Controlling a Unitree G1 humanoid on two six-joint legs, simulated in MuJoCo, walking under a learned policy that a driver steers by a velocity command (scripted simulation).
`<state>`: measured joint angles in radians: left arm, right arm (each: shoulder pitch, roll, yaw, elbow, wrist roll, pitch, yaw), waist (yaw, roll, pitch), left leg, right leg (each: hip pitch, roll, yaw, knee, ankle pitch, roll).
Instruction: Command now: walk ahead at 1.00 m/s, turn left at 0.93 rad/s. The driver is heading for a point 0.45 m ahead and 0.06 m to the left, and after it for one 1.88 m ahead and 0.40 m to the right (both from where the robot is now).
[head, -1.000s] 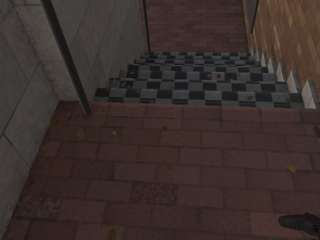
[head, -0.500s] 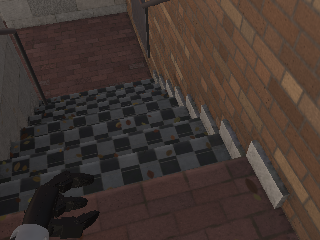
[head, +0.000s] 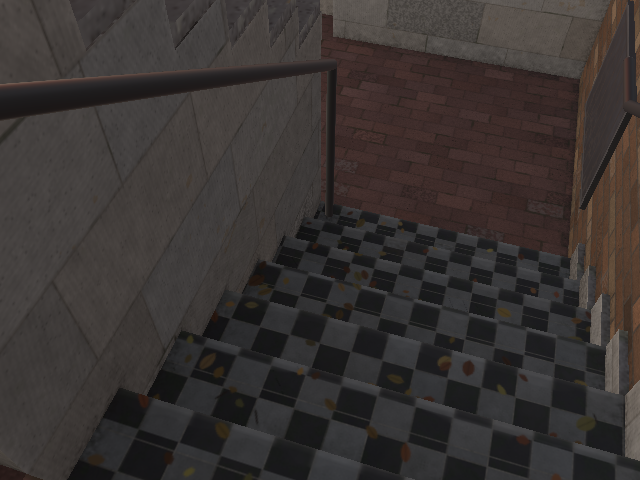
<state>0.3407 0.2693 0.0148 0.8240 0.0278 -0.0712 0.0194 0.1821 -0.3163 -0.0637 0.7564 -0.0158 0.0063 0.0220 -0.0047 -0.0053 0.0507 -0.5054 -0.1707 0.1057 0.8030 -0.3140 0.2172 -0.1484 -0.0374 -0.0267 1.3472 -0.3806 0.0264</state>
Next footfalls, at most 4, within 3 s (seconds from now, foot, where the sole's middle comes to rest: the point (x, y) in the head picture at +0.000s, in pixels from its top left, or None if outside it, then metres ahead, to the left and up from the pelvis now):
0.38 right None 0.45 -0.16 -0.90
0.58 left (291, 433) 0.62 0.10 -0.90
0.92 right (401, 396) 0.79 -0.19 -1.06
1.16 left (352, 371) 0.95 -0.07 -1.24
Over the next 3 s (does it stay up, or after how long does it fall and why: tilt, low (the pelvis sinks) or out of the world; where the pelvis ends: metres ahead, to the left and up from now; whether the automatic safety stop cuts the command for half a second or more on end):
stays up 2.46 -0.70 -1.32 its command is cut before an obstacle after 0.2 s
